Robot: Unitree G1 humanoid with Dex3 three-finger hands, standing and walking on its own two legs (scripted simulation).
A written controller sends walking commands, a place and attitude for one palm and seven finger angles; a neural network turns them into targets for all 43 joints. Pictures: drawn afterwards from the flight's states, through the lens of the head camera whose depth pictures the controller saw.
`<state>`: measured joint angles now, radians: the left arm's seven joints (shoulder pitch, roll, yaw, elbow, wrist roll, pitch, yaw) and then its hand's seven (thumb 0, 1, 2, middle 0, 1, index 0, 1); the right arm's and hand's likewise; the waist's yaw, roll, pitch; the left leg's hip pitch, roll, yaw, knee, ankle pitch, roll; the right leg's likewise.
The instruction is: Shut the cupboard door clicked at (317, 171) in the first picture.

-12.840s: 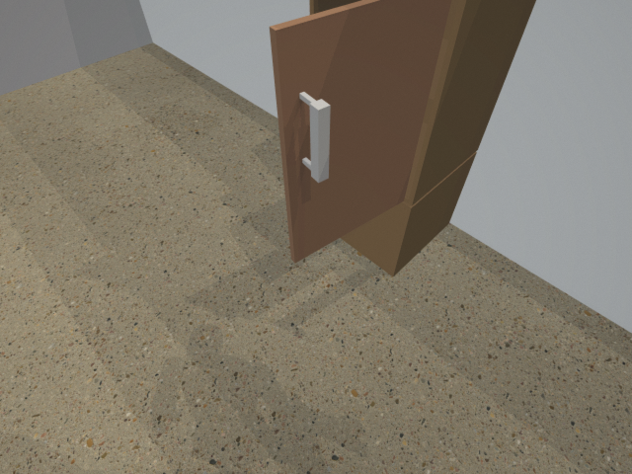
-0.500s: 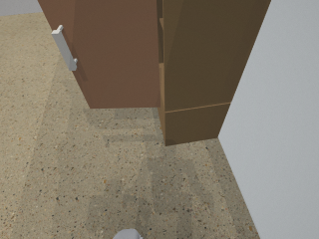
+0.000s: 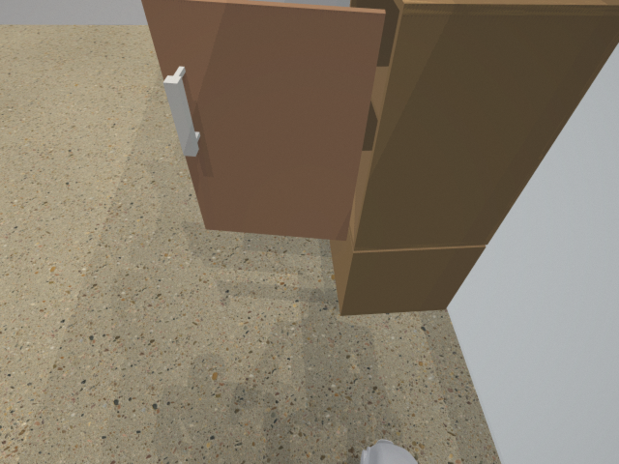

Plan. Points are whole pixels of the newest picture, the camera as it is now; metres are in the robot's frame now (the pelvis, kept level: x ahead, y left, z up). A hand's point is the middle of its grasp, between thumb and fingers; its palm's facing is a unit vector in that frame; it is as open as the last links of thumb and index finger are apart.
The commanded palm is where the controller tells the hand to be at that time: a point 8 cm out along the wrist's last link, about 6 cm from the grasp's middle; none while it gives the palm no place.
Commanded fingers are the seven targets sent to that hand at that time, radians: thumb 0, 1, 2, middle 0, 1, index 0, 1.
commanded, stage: take the last steps up to it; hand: left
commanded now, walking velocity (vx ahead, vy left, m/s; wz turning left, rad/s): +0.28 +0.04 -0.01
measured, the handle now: (186, 112) +0.71 +0.30 +0.05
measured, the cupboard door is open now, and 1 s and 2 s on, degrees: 81 81 81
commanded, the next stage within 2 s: come to a stop and stand still in 0.38 s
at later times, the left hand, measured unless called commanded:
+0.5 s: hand (215, 429) +0.19 +0.16 -0.16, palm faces +0.07 -0.97 -0.21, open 7.1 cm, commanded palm none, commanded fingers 0.00 0.90 0.90 -0.20 -0.30 -0.20 -0.30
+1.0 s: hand (190, 415) +0.21 +0.21 -0.18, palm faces -0.01 -0.97 -0.26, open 7.4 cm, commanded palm none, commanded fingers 0.00 0.90 0.90 -0.20 -0.30 -0.20 -0.30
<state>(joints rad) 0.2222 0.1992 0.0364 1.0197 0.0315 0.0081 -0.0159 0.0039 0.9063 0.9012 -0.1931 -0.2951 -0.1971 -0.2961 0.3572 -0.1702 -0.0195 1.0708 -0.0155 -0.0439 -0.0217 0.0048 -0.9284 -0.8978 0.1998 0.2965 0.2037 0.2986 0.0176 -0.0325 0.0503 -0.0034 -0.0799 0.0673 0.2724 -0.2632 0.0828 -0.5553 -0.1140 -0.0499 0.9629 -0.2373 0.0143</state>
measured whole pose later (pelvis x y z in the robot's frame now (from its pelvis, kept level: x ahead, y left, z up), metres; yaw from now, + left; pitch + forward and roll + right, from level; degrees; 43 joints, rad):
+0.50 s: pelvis +0.15 -0.03 +0.00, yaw +1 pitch +0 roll +0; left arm 0.23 0.16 0.04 1.05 0.02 -0.08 0.02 -0.02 0.95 0.90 -0.20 -0.30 -0.20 -0.30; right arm 0.23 -0.16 -0.05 1.08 -0.02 0.00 -0.01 0.01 -0.93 -0.90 0.20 0.30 0.20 0.30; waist 0.00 0.01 0.06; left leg -0.49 0.08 0.04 0.80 -0.24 -0.05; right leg -0.13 -0.01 -0.16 0.35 -0.22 -0.05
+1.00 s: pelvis +0.17 +0.00 -0.01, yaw -3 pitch +1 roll -1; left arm 0.21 0.23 0.07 1.00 0.02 0.06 0.01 0.00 0.91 0.90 -0.19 -0.30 -0.20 -0.30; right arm 0.12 -0.17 -0.05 1.02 -0.03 0.03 -0.04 0.01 -0.90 -0.90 0.20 0.30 0.21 0.30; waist 0.01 0.01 0.09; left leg -0.38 0.09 0.10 0.49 -0.13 0.01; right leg -0.33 -0.04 -0.04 0.82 -0.49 0.02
